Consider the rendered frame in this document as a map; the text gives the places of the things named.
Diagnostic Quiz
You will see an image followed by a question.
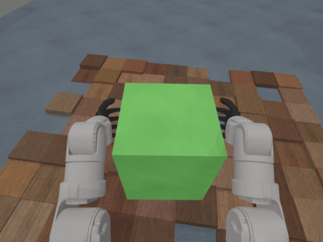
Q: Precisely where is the left robot forearm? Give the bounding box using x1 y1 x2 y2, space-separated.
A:
49 115 113 242

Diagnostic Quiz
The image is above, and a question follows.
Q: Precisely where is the left robot hand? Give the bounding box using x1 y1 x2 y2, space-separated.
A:
95 98 121 138

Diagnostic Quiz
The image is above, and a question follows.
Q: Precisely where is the robot left upper arm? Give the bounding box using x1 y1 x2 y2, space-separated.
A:
50 207 111 242

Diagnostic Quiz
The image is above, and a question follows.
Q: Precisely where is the robot right upper arm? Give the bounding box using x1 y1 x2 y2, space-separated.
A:
226 206 289 242

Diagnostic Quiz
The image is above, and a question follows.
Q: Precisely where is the right robot forearm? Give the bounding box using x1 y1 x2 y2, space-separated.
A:
225 116 289 239

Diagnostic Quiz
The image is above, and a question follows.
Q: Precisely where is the right robot hand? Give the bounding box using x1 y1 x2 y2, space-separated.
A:
216 98 241 138

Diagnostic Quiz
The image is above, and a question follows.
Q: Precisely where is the carton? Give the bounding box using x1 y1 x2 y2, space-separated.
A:
112 83 228 200

